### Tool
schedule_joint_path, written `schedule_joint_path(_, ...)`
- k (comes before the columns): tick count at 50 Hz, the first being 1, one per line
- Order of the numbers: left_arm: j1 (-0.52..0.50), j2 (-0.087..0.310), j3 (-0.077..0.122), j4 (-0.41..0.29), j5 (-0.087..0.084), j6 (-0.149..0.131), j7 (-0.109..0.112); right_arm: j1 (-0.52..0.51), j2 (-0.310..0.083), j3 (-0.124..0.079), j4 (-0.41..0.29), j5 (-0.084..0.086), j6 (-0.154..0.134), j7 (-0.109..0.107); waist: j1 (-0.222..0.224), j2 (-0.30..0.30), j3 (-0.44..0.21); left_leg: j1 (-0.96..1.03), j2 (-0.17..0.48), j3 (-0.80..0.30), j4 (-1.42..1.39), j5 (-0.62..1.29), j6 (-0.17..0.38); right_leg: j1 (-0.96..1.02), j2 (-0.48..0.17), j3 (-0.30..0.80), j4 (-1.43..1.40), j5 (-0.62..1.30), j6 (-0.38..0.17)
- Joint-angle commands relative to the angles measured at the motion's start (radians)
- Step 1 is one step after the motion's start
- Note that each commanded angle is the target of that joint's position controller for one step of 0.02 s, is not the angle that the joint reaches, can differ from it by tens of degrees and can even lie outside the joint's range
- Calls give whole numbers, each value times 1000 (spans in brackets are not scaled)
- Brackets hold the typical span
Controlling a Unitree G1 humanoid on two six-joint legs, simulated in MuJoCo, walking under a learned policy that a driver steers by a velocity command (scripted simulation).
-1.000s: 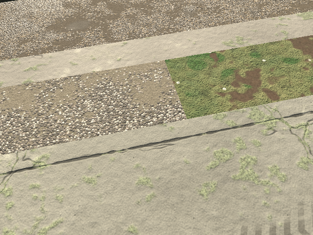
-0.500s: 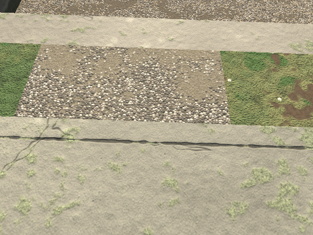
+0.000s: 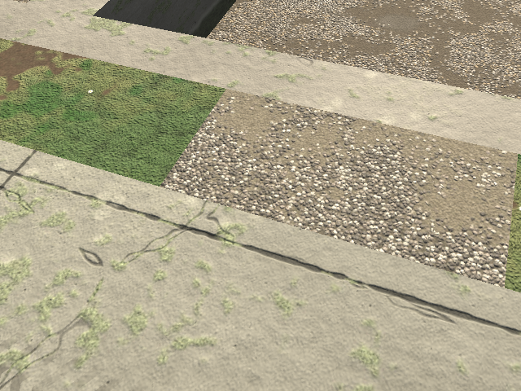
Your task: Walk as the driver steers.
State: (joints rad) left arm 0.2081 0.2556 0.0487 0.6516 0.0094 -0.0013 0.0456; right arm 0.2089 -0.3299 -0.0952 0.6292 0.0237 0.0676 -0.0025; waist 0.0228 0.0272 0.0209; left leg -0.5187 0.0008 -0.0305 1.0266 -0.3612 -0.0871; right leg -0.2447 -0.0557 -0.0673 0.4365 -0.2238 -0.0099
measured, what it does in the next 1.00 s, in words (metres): walks ahead: left foot, then right foot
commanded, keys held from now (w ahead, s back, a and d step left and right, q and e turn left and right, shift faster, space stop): w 0.62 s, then w+e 0.38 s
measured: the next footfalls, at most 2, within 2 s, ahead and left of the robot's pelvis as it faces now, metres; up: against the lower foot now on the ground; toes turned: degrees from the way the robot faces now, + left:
left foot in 0.16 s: +0.04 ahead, +0.14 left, +0.00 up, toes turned +5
right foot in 0.62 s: +0.43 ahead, -0.05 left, +0.00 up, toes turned +4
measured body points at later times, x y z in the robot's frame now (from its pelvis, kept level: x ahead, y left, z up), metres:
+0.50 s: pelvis +0.15 +0.05 -0.01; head +0.18 +0.07 +0.44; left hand +0.33 +0.31 -0.10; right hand +0.18 -0.23 -0.12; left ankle +0.00 +0.14 -0.74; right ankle +0.35 -0.08 -0.70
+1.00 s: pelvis +0.43 +0.04 +0.00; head +0.46 +0.04 +0.45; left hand +0.47 +0.33 -0.11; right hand +0.65 -0.20 -0.08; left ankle +0.62 +0.21 -0.70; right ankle +0.39 -0.06 -0.74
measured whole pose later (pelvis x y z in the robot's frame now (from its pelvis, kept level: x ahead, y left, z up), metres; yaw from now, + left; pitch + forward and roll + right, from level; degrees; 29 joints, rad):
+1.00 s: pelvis +0.43 +0.04 +0.00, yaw -2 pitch +1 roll -1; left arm 0.36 0.29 0.06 0.77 -0.02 -0.06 0.00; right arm 0.07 -0.28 -0.03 0.66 0.00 -0.09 0.00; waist 0.09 0.04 0.03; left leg -0.62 0.08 -0.11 0.61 0.03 -0.06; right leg -0.12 0.09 0.09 0.32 -0.22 -0.06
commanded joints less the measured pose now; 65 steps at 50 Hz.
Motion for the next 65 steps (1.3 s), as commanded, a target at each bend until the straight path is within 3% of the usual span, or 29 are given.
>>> schedule_joint_path(1, 51, 220, 69, -34, -12, -16, -4, -137, -27, 11, -133, -5, -38, 18, 63, -208, -53, -67, 22, 44, -168, -58, 29, 166, -240, 235, -222, -203, -183)
schedule_joint_path(5, 32, 224, 68, -4, -39, -32, -40, -50, -28, 13, -80, -1, -63, 31, 7, -194, -14, 201, -8, 102, -453, -5, 112, 27, -223, 173, -210, -201, -179)
schedule_joint_path(7, 27, 181, 51, 14, -45, -37, -53, 86, -28, 7, -10, 0, -71, 29, -63, -134, -36, 464, -45, 125, -625, 102, 145, -102, -181, 113, -92, -177, -142)
schedule_joint_path(8, 14, 113, 26, 14, -28, -45, -61, 186, -54, -2, 15, 2, -74, 22, -108, -57, -93, 649, 34, 4, -637, 94, 163, -216, -126, 41, 82, -169, -85)
schedule_joint_path(9, -36, 31, -2, -46, 8, -63, -73, 268, -175, -22, 11, -15, -78, 7, -119, 234, -137, 811, 300, -397, -694, 108, 263, -494, -14, -64, 478, -347, 12)
schedule_joint_path(10, -74, 127, 26, -76, -23, -79, -68, 258, -221, -35, -5, -18, -96, 13, -142, 207, -86, 702, 413, -608, -787, -56, 420, -650, 18, 46, 658, -393, 22)
schedule_joint_path(11, -93, 181, 42, -73, -46, -86, -68, 219, -153, -15, -6, -11, -115, 17, -130, 145, 1, 663, 374, -547, -814, -160, 413, -706, -33, 92, 717, -305, 10)
schedule_joint_path(12, -87, 185, 44, -61, -46, -90, -72, 182, -107, 1, -2, -12, -127, 18, -107, 138, 54, 620, 322, -458, -832, -162, 380, -717, -54, 98, 709, -192, -2)
schedule_joint_path(15, -55, 160, 43, -27, -14, -95, -76, 108, -73, 19, -8, -23, -132, 12, -53, 101, 65, 529, 234, -276, -871, 144, 321, -628, -72, 92, 634, 19, 16)
schedule_joint_path(20, -145, 80, 8, -30, -18, -94, -83, 147, -89, 17, 42, -20, -135, -5, -76, 60, 55, 467, 171, -93, -883, 388, 287, -498, -30, 54, 341, 242, 50)
schedule_joint_path(27, -268, 101, 4, -75, -30, -105, -119, 223, -131, 3, 120, 1, -131, -10, -82, 60, 95, 565, 250, -88, -847, 451, 261, -398, 12, 61, 89, 259, -26)
schedule_joint_path(29, -204, 133, 18, -64, -25, -102, -113, 218, -153, -4, 127, -4, -123, -13, -39, 85, 26, 615, 245, -75, -734, 757, 240, -277, 58, 26, 89, 175, -61)
schedule_joint_path(31, 62, 203, 54, 0, -23, -93, -90, 213, -140, 6, 125, -14, -110, -19, 100, 82, -164, 496, 175, -18, -380, 952, 192, 139, 72, 11, 101, 184, -127)
schedule_joint_path(32, 205, 302, 76, 20, 0, -89, -80, 309, -47, 35, 92, -30, -118, -15, 92, -106, -355, 139, 74, 18, 15, 586, 132, 571, -188, 374, 136, 130, -261)
schedule_joint_path(33, 254, 283, 68, 48, -16, -90, -92, 363, 10, 56, 108, -27, -139, -7, 68, -289, -496, -61, -76, -83, 242, -202, 99, 711, -319, 806, -53, -122, -352)
schedule_joint_path(34, 204, 208, 46, 43, -29, -88, -88, 224, -96, 30, 84, 1, -157, 3, 93, -221, -348, -182, -18, -117, 324, -184, 107, 620, -281, 780, -131, -221, -299)
schedule_joint_path(35, 121, 192, 40, 32, -29, -83, -83, 128, -115, 27, 51, 16, -171, 7, 75, -155, -190, -224, 29, -79, 303, -95, 117, 460, -249, 647, -155, -174, -267)
schedule_joint_path(37, 30, 167, 32, 12, -8, -81, -80, 77, -96, 27, 41, -13, -181, 1, 8, -54, -57, -149, 97, -59, 188, 36, 117, 188, -175, 485, -200, 25, -250)
schedule_joint_path(38, 11, 153, 28, 4, 1, -83, -78, 105, -83, 28, 45, -17, -176, 1, -25, -75, -58, -94, 112, -67, 159, 67, 111, 123, -152, 459, -227, 59, -255)
schedule_joint_path(41, 3, 154, 32, 12, -17, -94, -70, 115, -50, 35, 44, -33, -155, -6, -56, -95, -30, -56, 118, -46, 44, 97, 68, 2, -122, 375, -286, 103, -281)
schedule_joint_path(47, 92, 211, 53, 43, -31, -80, -43, -137, -12, 54, -23, -31, -170, 2, 27, -85, 20, 10, 55, -27, -379, 429, 17, -62, -61, 283, -262, 113, -221)
schedule_joint_path(52, 153, 212, 58, 58, -40, -58, -34, -197, -65, 32, -47, -11, -187, 20, 32, -109, -2, 86, 29, -67, -520, 375, 38, 48, -109, 407, -140, 13, -185)
schedule_joint_path(55, 147, 155, 42, 49, -28, -46, -36, -22, -114, 1, -10, -15, -199, 12, -66, -120, -83, 357, 49, -53, -584, 262, 108, 12, -40, 406, 73, 40, -124)
schedule_joint_path(56, 158, 77, 15, 28, -10, -49, -41, 132, -173, -15, 3, -30, -199, 3, -124, 13, -230, 600, 234, -229, -581, 182, 173, -103, 33, 313, 377, -102, -82)
schedule_joint_path(57, 272, 36, 0, -15, -41, -63, -42, 188, -250, -34, 32, -42, -183, 8, -64, 338, -321, 843, 429, -687, -696, -76, 321, -442, 140, 192, 687, -387, -32)
schedule_joint_path(58, 245, 145, 22, 8, -60, -62, -36, 167, -155, -16, 24, -31, -180, 14, -90, 223, -246, 793, 421, -739, -744, -251, 316, -558, 69, 232, 825, -332, -18)
schedule_joint_path(59, 152, 193, 38, -2, -54, -56, -36, 129, -99, 0, 18, -26, -177, 11, -108, 131, -141, 700, 380, -572, -744, -180, 278, -580, 39, 220, 857, -238, -13)
schedule_joint_path(60, 112, 182, 39, -8, -42, -50, -34, 80, -74, 10, 16, -32, -175, 11, -89, 69, -93, 604, 333, -440, -752, -26, 258, -545, 7, 203, 842, -161, -3)
schedule_joint_path(65, 60, 107, 34, -43, -38, -22, -53, 30, -52, 11, 55, -32, -184, 4, -41, 84, -3, 427, 257, -139, -849, 282, 260, -472, -51, 170, 712, -33, 22)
